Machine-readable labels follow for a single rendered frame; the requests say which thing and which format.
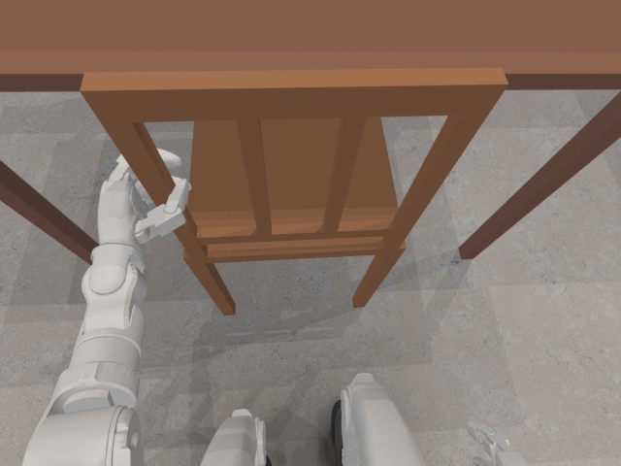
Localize right robot hand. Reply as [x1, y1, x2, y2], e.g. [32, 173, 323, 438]
[466, 420, 530, 466]

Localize chair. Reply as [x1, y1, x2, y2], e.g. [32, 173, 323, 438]
[80, 67, 508, 316]

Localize robot right foot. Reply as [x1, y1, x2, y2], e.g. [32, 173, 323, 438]
[331, 400, 361, 466]

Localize left robot upper arm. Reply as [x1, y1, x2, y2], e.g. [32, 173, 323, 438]
[26, 405, 144, 466]

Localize robot right shin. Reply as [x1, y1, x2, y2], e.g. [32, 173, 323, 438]
[342, 373, 386, 466]

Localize left robot forearm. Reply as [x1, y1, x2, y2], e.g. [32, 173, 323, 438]
[21, 243, 147, 466]

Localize table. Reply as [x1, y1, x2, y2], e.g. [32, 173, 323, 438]
[0, 0, 621, 265]

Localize left robot hand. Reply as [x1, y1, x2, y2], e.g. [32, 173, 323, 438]
[97, 149, 192, 253]

